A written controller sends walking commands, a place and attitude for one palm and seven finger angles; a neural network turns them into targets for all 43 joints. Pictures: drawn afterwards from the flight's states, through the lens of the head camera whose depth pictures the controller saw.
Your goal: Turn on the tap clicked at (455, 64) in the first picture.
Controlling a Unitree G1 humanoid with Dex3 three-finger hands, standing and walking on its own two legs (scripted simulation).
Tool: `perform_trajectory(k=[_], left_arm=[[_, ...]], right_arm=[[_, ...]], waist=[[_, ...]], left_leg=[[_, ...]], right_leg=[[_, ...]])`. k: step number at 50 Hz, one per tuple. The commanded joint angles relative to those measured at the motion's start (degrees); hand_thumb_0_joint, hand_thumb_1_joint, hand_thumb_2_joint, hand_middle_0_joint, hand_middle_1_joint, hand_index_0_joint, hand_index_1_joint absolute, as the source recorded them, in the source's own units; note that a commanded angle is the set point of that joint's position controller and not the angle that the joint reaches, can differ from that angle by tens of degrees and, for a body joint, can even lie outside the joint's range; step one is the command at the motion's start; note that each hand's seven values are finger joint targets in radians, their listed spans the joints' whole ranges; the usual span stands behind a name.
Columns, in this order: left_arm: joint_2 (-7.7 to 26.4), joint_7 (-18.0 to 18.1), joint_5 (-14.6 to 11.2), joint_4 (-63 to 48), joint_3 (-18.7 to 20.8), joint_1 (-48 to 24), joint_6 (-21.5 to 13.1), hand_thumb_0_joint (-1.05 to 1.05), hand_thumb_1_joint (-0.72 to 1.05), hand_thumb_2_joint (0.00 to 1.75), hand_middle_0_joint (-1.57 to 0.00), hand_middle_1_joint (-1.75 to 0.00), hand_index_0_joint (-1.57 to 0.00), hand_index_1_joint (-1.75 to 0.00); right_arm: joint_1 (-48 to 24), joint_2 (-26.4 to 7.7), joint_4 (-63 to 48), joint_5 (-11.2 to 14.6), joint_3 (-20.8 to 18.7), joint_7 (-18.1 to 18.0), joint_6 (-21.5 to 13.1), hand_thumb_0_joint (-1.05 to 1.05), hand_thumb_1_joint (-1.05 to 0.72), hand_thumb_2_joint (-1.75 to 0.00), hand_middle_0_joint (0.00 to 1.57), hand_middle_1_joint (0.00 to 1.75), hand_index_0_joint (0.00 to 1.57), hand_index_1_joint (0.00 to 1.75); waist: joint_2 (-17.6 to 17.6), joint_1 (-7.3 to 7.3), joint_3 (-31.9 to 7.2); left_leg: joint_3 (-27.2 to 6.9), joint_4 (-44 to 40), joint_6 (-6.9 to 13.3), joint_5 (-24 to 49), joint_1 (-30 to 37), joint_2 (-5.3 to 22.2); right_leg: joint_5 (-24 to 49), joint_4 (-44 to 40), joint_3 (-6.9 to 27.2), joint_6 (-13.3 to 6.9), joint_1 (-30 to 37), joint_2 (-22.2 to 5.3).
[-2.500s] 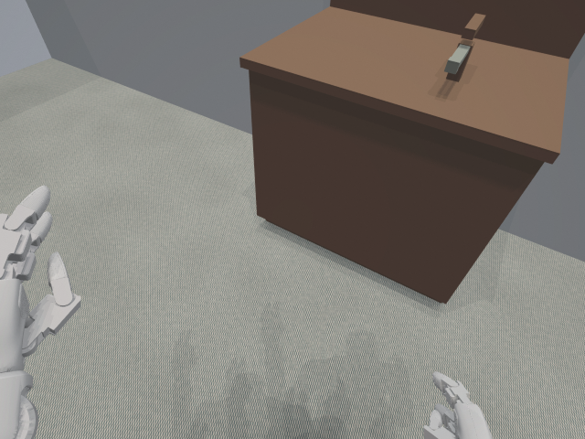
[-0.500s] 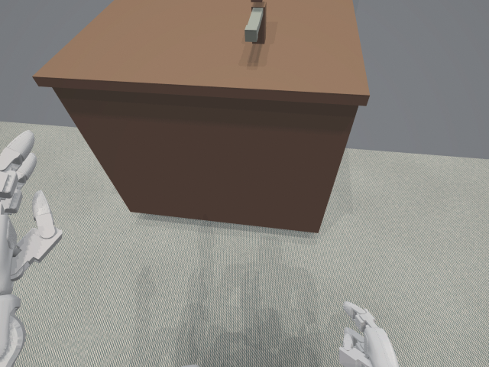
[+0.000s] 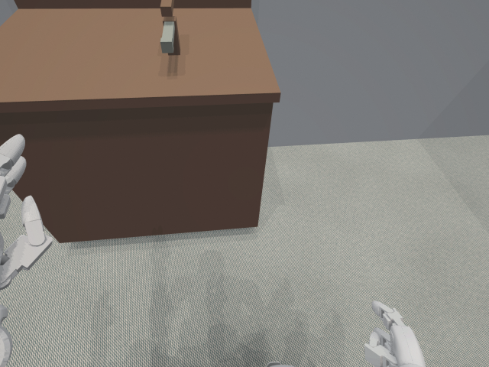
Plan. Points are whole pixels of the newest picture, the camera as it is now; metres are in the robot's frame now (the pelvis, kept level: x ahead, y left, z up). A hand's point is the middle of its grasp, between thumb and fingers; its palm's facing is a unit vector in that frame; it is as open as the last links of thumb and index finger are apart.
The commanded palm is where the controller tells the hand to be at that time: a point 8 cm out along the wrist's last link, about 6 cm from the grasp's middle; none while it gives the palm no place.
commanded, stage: turn to face it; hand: left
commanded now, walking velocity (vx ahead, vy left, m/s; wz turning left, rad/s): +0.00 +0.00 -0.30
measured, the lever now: (167, 45) +0.80 +0.27 +0.13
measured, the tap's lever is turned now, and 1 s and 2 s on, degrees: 0 0 0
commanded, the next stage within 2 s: take the last steps up to it in 0.10 s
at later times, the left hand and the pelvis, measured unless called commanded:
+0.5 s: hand (95, 251) +0.20 +0.18 +0.18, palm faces +0.28 -0.85 -0.45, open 7.4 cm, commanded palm +0.15 +0.23 +0.19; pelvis -0.04 -0.02 +0.00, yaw -8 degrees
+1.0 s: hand (139, 213) +0.25 +0.15 +0.18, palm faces +0.27 -0.84 -0.46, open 7.4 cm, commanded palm +0.21 +0.21 +0.19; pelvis +0.01 -0.05 +0.01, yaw -8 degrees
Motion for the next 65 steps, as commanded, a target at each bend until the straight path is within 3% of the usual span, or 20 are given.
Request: perform_trajectory(k=[1, 7, 10, 11, 15, 21, 22, 25, 27, 34, 35, 37, 38, 41, 45, 53, 55, 57, 60, 65], left_arm=[[6.76, 0.12, 0.83, -10.52, 3.98, -5.65, -3.99, 0.00, 0.90, 0.90, -0.20, -0.30, -0.20, -0.30], [6.59, 0.36, 1.31, -8.76, 2.90, -10.29, -3.93, 0.00, 0.90, 0.90, -0.20, -0.30, -0.20, -0.30], [10.75, 1.17, 0.34, -6.48, 7.34, -7.05, -3.73, 0.00, 0.90, 0.90, -0.20, -0.30, -0.20, -0.30], [11.64, 1.33, -0.11, -8.45, 8.35, -4.32, -3.74, 0.00, 0.90, 0.90, -0.20, -0.30, -0.20, -0.30], [10.88, 1.66, -0.29, -12.45, 9.89, 2.75, -4.72, 0.00, 0.90, 0.90, -0.20, -0.30, -0.20, -0.30], [9.07, 2.69, 0.44, -8.94, 7.62, 0.96, -5.07, 0.00, 0.90, 0.90, -0.20, -0.30, -0.20, -0.30], [8.71, 2.51, 0.45, -8.46, 6.96, -0.42, -5.38, 0.00, 0.90, 0.90, -0.20, -0.30, -0.20, -0.30], [8.81, 1.95, 1.50, -8.25, 6.37, -5.98, -6.88, 0.00, 0.90, 0.90, -0.20, -0.30, -0.20, -0.30], [5.99, 1.21, 2.61, -3.95, 3.87, -3.52, -6.57, 0.00, 0.90, 0.90, -0.20, -0.30, -0.20, -0.30], [6.99, 1.57, 2.55, -7.29, 2.85, -7.85, -5.42, 0.00, 0.90, 0.90, -0.20, -0.30, -0.20, -0.30], [7.69, 1.62, 2.75, -5.75, 3.43, -7.76, -5.20, 0.00, 0.90, 0.90, -0.20, -0.30, -0.20, -0.30], [11.49, 2.02, 2.15, -4.66, 7.01, -8.46, -5.26, 0.00, 0.90, 0.90, -0.20, -0.30, -0.20, -0.30], [10.93, 1.62, 1.40, -4.72, 7.04, -9.55, -5.40, 0.00, 0.90, 0.90, -0.20, -0.30, -0.20, -0.30], [9.84, 0.68, 0.92, -6.55, 7.10, -3.64, -6.52, 0.00, 0.90, 0.90, -0.20, -0.30, -0.20, -0.30], [9.02, 1.33, 0.89, -7.51, 7.52, -1.32, -7.21, 0.00, 0.90, 0.90, -0.20, -0.30, -0.20, -0.30], [7.67, 2.63, 0.97, -10.49, 4.29, -8.02, -5.81, 0.00, 0.90, 0.90, -0.20, -0.30, -0.20, -0.30], [6.54, 2.44, 0.62, -12.09, 3.60, -9.02, -6.23, 0.00, 0.90, 0.90, -0.20, -0.30, -0.20, -0.30], [9.66, 2.13, 0.94, -10.18, 5.47, -7.57, -6.95, 0.00, 0.90, 0.90, -0.20, -0.30, -0.20, -0.30], [9.21, 1.59, 0.64, -15.31, 6.36, -3.56, -6.86, 0.00, 0.90, 0.90, -0.20, -0.30, -0.20, -0.30], [7.94, 1.64, 0.35, -13.32, 6.68, 0.79, -6.06, 0.00, 0.90, 0.90, -0.20, -0.30, -0.20, -0.30]], right_arm=[[-3.34, -5.07, -6.80, -0.19, -1.84, 0.31, -5.64, 0.00, -0.90, -0.90, 0.20, 0.30, 0.20, 0.30], [-1.76, -6.35, -5.62, 0.02, -1.66, 1.40, -8.90, 0.00, -0.90, -0.90, 0.20, 0.30, 0.20, 0.30], [-3.45, -4.09, -6.71, 0.53, -1.80, 1.35, -8.36, 0.00, -0.90, -0.90, 0.20, 0.30, 0.20, 0.30], [-4.16, -4.27, -5.75, 0.09, -1.98, 0.98, -7.64, 0.00, -0.90, -0.90, 0.20, 0.30, 0.20, 0.30], [-5.43, -2.80, -4.30, -0.61, 0.06, 0.71, -5.25, 0.00, -0.90, -0.90, 0.20, 0.30, 0.20, 0.30], [-3.15, -3.95, -3.27, -1.11, -0.45, -1.56, -6.53, 0.00, -0.90, -0.90, 0.20, 0.30, 0.20, 0.30], [-2.26, -4.93, -3.50, -1.06, -0.98, -2.01, -6.90, 0.00, -0.90, -0.90, 0.20, 0.30, 0.20, 0.30], [-3.46, -5.61, -2.58, -0.93, -1.45, -2.44, -8.11, 0.00, -0.90, -0.90, 0.20, 0.30, 0.20, 0.30], [-3.06, -5.43, -1.27, -0.68, -2.00, -1.65, -8.95, 0.00, -0.90, -0.90, 0.20, 0.30, 0.20, 0.30], [-2.80, -5.76, -0.75, -1.08, -1.47, -1.54, -9.97, 0.00, -0.90, -0.90, 0.20, 0.30, 0.20, 0.30], [-2.76, -5.41, -0.56, -0.99, -1.47, -1.57, -9.55, 0.00, -0.90, -0.90, 0.20, 0.30, 0.20, 0.30], [-3.90, -3.74, -1.72, -0.75, -1.42, -1.28, -8.80, 0.00, -0.90, -0.90, 0.20, 0.30, 0.20, 0.30], [-4.15, -5.65, -1.43, -0.93, -2.68, -0.75, -8.90, 0.00, -0.90, -0.90, 0.20, 0.30, 0.20, 0.30], [-5.08, -3.66, -0.71, -0.75, -1.12, -0.25, -6.83, 0.00, -0.90, -0.90, 0.20, 0.30, 0.20, 0.30], [-4.99, -3.07, -1.79, -1.05, -0.73, -0.66, -6.53, 0.00, -0.90, -0.90, 0.20, 0.30, 0.20, 0.30], [-2.53, -4.03, -3.59, -1.10, -1.72, -1.87, -8.42, 0.00, -0.90, -0.90, 0.20, 0.30, 0.20, 0.30], [-1.70, -6.91, -4.16, -0.42, -3.00, -2.15, -8.57, 0.00, -0.90, -0.90, 0.20, 0.30, 0.20, 0.30], [-3.23, -4.69, -3.51, -0.93, -1.75, -1.50, -9.08, 0.00, -0.90, -0.90, 0.20, 0.30, 0.20, 0.30], [-3.23, -4.49, -2.58, -0.09, -2.38, -0.70, -9.77, 0.00, -0.90, -0.90, 0.20, 0.30, 0.20, 0.30], [-2.57, -4.37, -2.45, -0.46, -1.52, -0.31, -10.75, 0.00, -0.90, -0.90, 0.20, 0.30, 0.20, 0.30]], waist=[[14.78, 0.28, -0.07], [15.23, -0.84, -3.63], [-12.38, 0.13, -9.25], [-8.89, 0.39, -9.46], [-3.42, -1.34, -11.56], [-1.30, -1.98, -8.93], [1.71, -2.37, -7.81], [22.07, -2.88, -1.44], [13.60, -2.22, 2.37], [15.02, -1.38, -2.80], [10.95, -1.47, -3.42], [-12.60, -0.62, -4.22], [-11.38, -0.34, -3.92], [0.24, -1.09, -1.55], [-2.77, -1.33, -4.86], [-0.75, -1.22, -5.45], [18.73, -2.45, -7.85], [20.61, -2.27, -6.75], [13.90, -1.33, -6.47], [17.06, -1.58, -6.58]], left_leg=[[-7.83, -11.56, 9.99, 9.86, -3.51, 19.42], [-0.51, 1.93, 2.75, 15.76, -3.74, 13.93], [0.43, 26.17, -1.92, -16.62, -14.42, 1.00], [-4.55, 32.21, -1.06, -16.61, -14.90, 1.78], [-4.73, 26.05, -0.46, -10.11, -14.39, 2.78], [2.11, -2.78, 2.28, -7.36, 2.97, -0.82], [-0.36, -8.54, 3.57, -10.40, 5.45, 0.99], [-29.51, -22.94, 14.97, -28.69, 1.39, 21.35], [-21.90, -19.75, 14.33, -20.57, -1.98, 17.71], [-5.85, -5.80, 7.93, -1.44, -4.14, 11.16], [-3.35, 0.06, 6.63, -3.73, -8.98, 9.51], [1.92, 28.83, 2.32, -15.82, -27.61, -0.48], [-5.28, 35.67, 1.56, -13.40, -26.79, 1.01], [-6.37, 38.00, 0.35, -5.75, -26.56, 4.47], [-1.74, 20.39, 0.66, -2.28, -17.93, 4.70], [5.55, -3.10, 2.33, 1.93, 3.45, 0.74], [-14.12, -9.27, 7.97, 5.12, 16.66, 13.28], [-29.35, -14.98, 15.72, 5.05, 13.46, 22.30], [-17.24, -11.70, 14.84, 11.04, 12.64, 18.45], [-3.61, -11.18, 9.85, 15.55, 4.72, 13.88]], right_leg=[[-8.23, 13.83, -3.35, 2.93, -2.32, -6.35], [5.58, -15.03, -10.46, 2.28, 16.57, -5.13], [29.36, -22.37, 18.93, -8.19, 19.30, -24.10], [20.30, -24.77, 21.00, -9.31, 17.83, -25.32], [5.39, -24.72, 10.31, -9.32, 17.04, -21.41], [-19.22, -25.84, 7.99, -6.82, 8.12, -16.54], [-19.17, -21.21, 6.21, -5.03, 6.49, -14.11], [-10.38, 14.07, -6.20, 0.58, -6.29, -5.03], [-6.59, 17.20, -5.54, 0.66, -7.07, -7.92], [-1.70, -14.56, -14.55, 1.18, 16.38, -5.95], [-1.37, -17.71, -11.32, -0.13, 22.10, -7.99], [-6.74, -29.12, 23.81, -10.61, 29.54, -28.64], [-15.23, -32.74, 28.33, -11.02, 24.28, -30.59], [-5.93, -30.70, 15.06, -11.53, 19.72, -27.97], [7.97, -27.52, 1.65, -9.03, 18.67, -23.64], [0.27, -17.28, -2.23, -5.18, 13.70, -18.18], [-4.37, 6.24, -9.74, -0.04, -0.50, -9.46], [-16.18, 24.58, -5.71, 0.38, -9.29, -9.02], [-9.45, 22.58, -5.75, 1.38, -12.07, -11.85], [-2.04, 1.84, -13.26, 1.90, 2.45, -9.04]])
